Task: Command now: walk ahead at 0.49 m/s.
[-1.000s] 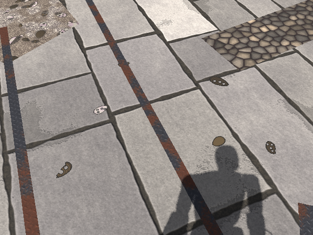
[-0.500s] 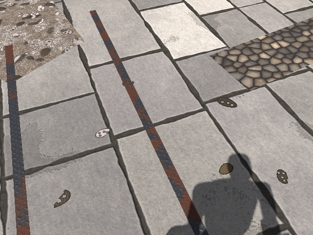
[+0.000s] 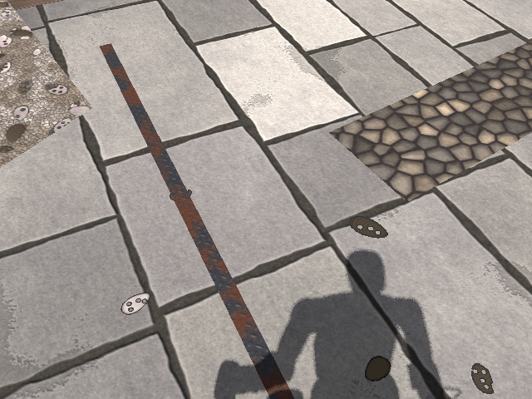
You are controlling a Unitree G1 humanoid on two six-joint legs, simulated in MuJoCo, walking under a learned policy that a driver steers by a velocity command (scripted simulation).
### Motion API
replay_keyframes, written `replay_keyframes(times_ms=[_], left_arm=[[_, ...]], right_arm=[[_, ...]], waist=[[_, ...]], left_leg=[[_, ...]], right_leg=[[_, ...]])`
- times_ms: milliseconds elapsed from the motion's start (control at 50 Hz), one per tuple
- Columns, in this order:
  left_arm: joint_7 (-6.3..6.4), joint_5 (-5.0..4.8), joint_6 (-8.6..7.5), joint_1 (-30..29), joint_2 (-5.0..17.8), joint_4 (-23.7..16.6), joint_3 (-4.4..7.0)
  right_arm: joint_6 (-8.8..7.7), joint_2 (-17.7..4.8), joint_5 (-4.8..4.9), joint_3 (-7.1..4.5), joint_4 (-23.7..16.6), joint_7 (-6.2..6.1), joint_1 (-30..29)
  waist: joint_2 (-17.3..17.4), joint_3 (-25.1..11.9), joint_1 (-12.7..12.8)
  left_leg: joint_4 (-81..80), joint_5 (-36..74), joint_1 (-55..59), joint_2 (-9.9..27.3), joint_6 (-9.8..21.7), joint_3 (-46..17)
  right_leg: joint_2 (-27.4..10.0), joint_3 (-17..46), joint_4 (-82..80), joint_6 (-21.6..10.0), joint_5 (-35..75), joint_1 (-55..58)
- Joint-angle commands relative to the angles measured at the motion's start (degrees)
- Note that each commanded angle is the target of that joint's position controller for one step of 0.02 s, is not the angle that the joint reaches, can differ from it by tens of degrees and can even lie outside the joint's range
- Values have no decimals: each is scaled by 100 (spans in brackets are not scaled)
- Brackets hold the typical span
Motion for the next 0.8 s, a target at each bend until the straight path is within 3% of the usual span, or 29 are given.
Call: replay_keyframes(times_ms=[20, 100, 180, 220, 260, 280, 300, 320, 340, 360, 380, 400, 440, 500, 580, 640, 720, 760, 800], left_arm=[[37, 68, 32, 189, 238, -243, 67], [-24, 28, -31, -757, 173, -491, 37], [-151, -45, -109, -1395, 236, -722, 24], [-206, -53, -180, -1334, 387, -767, 69], [-202, -45, -241, -714, 608, -624, 183], [-159, -23, -271, 176, 899, -381, 326], [-106, 53, -272, 1292, 1406, -232, 456], [-150, 113, -206, 1556, 1696, -121, 520], [-156, 144, -225, 1333, 1021, -254, 355], [-148, 105, -237, 885, 708, -344, 257], [-169, 90, -231, 428, 589, -398, 202], [-183, 87, -220, 187, 471, -387, 181], [-171, 133, -230, 70, 348, -288, 167], [-109, 150, -252, 244, 530, -135, 247], [-11, 169, -182, 368, 705, -45, 310], [40, 125, -127, 520, 836, -8, 349], [54, 26, -3, 802, 958, 100, 403], [52, -20, 65, 728, 1079, 85, 440], [75, -58, 135, 579, 1266, 23, 488]], right_arm=[[-93, -761, 10, -123, -320, -114, -225], [-19, -896, 104, -147, -222, -193, 256], [85, -942, 170, -169, -113, -217, 637], [141, -994, 177, -204, -119, -251, 630], [197, -1035, 168, -228, -171, -270, 472], [198, -858, 118, -167, -242, -260, 389], [177, -524, 0, -48, -474, -249, 293], [64, 111, 158, 101, -558, -234, 994], [9, -618, 290, -64, -489, -249, 814], [8, -886, 341, -166, -610, -255, 369], [51, -805, 298, -179, -636, -283, 189], [101, -714, 225, -215, -666, -291, 92], [250, -488, 241, -240, -686, -244, 197], [385, -374, 213, -261, -899, -221, -65], [392, -353, 178, -267, -1195, -154, -670], [368, -299, 143, -225, -1437, -36, -1300], [369, -292, 168, -200, -1784, 106, -1915], [382, -382, 176, -239, -1910, 159, -1943], [412, -623, 181, -373, -1889, 163, -1447]], waist=[[439, 304, 266], [433, 324, -76], [521, 450, -264], [599, 402, -129], [705, 124, 272], [594, -440, 659], [-135, -1443, 1053], [-1873, -2034, 688], [-1114, -1705, 777], [-671, -1055, 695], [-238, -720, 499], [-207, -409, 367], [-402, -180, 170], [-202, 39, 130], [-98, 236, 232], [-38, 414, 439], [-43, 605, 597], [-136, 524, 478], [-362, 77, 102]], left_leg=[[-1162, 373, -535, 1627, 987, -1245], [-1055, 455, -116, 1517, 732, -1008], [-678, 194, 373, 1691, 698, -1262], [-388, 90, 589, 1835, 613, -1503], [260, 679, 571, 1748, 467, -1562], [1303, 1161, 231, 1392, 301, -1333], [3235, 0, -839, 873, 58, -884], [4985, -2501, -2947, 130, -212, -612], [5788, -2418, -3404, 468, -167, -1296], [5892, -1838, -3563, 706, -104, -1264], [5746, -1338, -3273, 962, -154, -1153], [5465, -1005, -3110, 1116, -184, -1132], [5235, -675, -2698, 1260, -225, -1016], [5003, -287, -3026, 1309, -296, -1008], [3873, 513, -3331, 1278, -371, -975], [3051, 923, -3263, 1245, -320, -614], [2441, 555, -3328, 1179, -150, -268], [2255, 49, -2964, 988, 17, -2], [2231, -491, -1978, 543, 247, 362]], right_leg=[[-245, 18, -830, 158, 870, -174], [17, -182, -2444, 216, 1720, 22], [251, -185, -3290, 262, 1443, 240], [325, -113, -3635, 186, 1085, 565], [500, -249, -3902, 58, 660, 1509], [399, -161, -3896, -131, 656, 2749], [-767, 985, -3818, -500, 621, 4460], [-1869, 3399, -4480, -1243, -379, 6037], [-1724, 3551, -4754, -1083, -793, 5605], [-1585, 2568, -4784, -843, -463, 4879], [-1332, 1854, -4953, -731, 107, 4134], [-1113, 1329, -5167, -681, 401, 3625], [-812, 527, -5455, -620, 871, 3087], [-834, -76, -5614, -744, 1586, 3003], [-846, -639, -5741, -739, 1660, 3208], [-877, -1024, -5765, -678, 1590, 3398], [-1054, -1324, -5507, -579, 1782, 4032], [-1092, -1507, -5112, -476, 2752, 4215], [-1051, -1677, -4130, -356, 4683, 4234]])
Velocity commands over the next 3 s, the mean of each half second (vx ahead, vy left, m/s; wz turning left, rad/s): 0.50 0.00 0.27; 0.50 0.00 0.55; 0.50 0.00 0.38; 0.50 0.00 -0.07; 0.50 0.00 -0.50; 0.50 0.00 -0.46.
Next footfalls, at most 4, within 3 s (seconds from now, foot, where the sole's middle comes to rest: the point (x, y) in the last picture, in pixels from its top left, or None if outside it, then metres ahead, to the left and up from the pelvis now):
0.28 right None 0.33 -0.16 -0.78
0.84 left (206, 392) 0.54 0.16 -0.78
1.38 right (212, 273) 0.89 0.16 -0.78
1.88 left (91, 259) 0.95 0.52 -0.78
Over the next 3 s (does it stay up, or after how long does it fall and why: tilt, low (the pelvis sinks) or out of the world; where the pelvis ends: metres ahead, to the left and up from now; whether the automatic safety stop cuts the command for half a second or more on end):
stays up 1.45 0.57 -0.02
